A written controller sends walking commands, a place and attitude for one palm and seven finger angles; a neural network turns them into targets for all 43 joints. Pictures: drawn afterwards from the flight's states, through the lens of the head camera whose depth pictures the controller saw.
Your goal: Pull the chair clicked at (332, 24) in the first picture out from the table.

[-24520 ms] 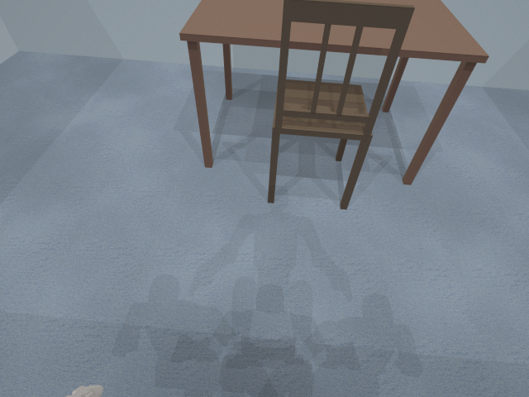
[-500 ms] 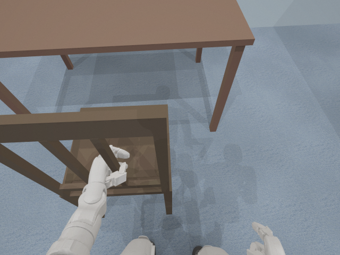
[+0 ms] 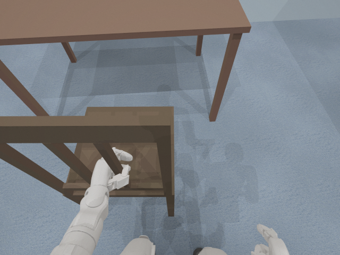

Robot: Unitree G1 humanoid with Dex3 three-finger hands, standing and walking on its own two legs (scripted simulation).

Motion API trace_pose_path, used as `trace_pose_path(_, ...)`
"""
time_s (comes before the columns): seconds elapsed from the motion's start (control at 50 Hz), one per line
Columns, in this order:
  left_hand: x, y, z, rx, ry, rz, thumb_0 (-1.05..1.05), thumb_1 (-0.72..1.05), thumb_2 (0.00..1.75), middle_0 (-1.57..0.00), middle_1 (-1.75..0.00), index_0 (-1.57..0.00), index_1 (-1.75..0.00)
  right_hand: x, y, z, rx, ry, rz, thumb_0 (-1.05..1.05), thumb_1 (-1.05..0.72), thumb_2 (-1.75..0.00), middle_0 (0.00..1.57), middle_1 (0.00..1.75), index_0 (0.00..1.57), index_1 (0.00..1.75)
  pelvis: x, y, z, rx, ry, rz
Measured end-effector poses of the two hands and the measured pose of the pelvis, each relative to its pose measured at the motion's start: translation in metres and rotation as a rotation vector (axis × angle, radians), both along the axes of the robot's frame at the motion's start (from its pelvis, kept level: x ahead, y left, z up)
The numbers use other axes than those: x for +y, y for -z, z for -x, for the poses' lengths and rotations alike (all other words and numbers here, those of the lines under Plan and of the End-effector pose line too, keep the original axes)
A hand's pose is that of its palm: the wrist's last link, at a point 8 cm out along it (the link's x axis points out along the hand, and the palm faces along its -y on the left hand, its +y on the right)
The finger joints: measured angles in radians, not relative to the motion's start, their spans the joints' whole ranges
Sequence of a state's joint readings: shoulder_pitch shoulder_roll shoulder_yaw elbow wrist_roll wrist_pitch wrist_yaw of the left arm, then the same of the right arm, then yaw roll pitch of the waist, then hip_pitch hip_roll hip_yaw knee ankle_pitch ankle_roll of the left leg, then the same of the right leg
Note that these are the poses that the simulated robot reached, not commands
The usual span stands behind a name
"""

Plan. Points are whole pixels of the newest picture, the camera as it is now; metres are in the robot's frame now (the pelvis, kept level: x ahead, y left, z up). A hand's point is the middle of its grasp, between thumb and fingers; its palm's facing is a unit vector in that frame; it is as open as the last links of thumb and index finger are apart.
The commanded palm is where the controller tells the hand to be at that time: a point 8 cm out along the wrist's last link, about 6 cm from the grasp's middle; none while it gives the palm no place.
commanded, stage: step backward, pulling the chair out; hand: left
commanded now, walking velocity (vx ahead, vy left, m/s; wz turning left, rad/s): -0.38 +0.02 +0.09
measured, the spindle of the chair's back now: (79, 167) +0.33 +0.25 -0.05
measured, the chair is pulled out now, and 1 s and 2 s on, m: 0.38 0.56 0.56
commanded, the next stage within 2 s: stop walking, hand still on the chair in 0.66 s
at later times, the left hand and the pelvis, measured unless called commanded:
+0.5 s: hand (122, 218) +0.21 +0.12 -0.07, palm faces -0.05 -0.99 -0.16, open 5.0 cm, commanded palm +0.19 +0.17 -0.06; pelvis -0.10 +0.01 +0.00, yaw +1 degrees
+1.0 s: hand out of the picture +0.13 +0.12 -0.06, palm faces -0.04 -0.99 -0.15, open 5.0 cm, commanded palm +0.11 +0.17 -0.04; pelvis -0.17 +0.00 -0.01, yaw +2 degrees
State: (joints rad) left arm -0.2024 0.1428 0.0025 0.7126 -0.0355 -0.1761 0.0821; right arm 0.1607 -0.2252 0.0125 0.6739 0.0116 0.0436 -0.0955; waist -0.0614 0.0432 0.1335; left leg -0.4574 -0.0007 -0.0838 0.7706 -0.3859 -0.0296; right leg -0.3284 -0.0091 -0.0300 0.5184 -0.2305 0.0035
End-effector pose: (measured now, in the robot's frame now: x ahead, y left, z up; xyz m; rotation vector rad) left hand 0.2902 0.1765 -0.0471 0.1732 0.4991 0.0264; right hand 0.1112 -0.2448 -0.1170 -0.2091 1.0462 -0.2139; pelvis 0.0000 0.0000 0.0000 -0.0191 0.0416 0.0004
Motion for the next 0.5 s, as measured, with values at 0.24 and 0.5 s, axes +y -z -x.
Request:
trace_pose_path(0.24,0.002,0.0,0.043,-0.004,0.043,0.028,0.03,0.75,0.8,-0.29,-1.26,-0.5,-1.45,0.01,-0.011,0.035,-0.009,-0.042,0.043,0.01,-0.91,-0.9,0.2,0.3,0.2,0.3,0.014,0.0,0.047,-0.002,-0.009,0.001)
trace_pose_path(0.5,-0.003,0.0,0.1,-0.014,0.039,0.015,0.03,0.74,0.81,-0.33,-1.25,-0.5,-1.45,0.006,0.001,0.098,0.004,-0.015,0.027,0.01,-0.9,-0.9,0.2,0.3,0.2,0.3,0.011,0.004,0.098,-0.005,-0.025,0.0)
